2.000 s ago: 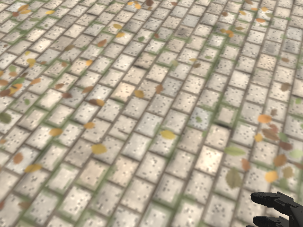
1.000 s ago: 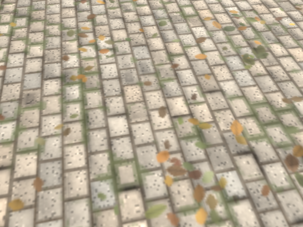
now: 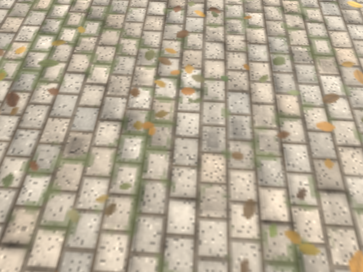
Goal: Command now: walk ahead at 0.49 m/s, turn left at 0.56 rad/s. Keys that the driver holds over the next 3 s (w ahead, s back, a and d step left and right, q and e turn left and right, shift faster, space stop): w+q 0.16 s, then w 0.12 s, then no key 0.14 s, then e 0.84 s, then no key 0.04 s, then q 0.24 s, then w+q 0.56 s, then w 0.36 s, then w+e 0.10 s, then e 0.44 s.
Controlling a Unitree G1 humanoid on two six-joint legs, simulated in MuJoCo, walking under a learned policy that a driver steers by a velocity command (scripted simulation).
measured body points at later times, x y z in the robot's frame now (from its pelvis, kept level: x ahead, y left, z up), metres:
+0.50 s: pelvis +0.28 -0.05 +0.01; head +0.31 -0.04 +0.46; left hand +0.42 +0.23 -0.08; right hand +0.40 -0.31 -0.11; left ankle +0.13 +0.06 -0.63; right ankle +0.38 -0.13 -0.72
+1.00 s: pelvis +0.34 -0.01 +0.02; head +0.37 +0.01 +0.47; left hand +0.49 +0.28 -0.09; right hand +0.48 -0.29 -0.06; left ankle +0.36 +0.10 -0.72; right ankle +0.33 -0.14 -0.64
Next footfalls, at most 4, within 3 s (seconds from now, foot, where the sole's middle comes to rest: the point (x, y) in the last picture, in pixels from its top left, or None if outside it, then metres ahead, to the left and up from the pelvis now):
0.38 right None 0.42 -0.12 -0.76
0.80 left None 0.40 0.10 -0.76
1.22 right None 0.36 -0.16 -0.76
1.72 left None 0.38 0.06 -0.76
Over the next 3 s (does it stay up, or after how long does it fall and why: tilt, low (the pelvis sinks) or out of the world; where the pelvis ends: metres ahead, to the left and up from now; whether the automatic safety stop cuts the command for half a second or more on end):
stays up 0.90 0.03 0.02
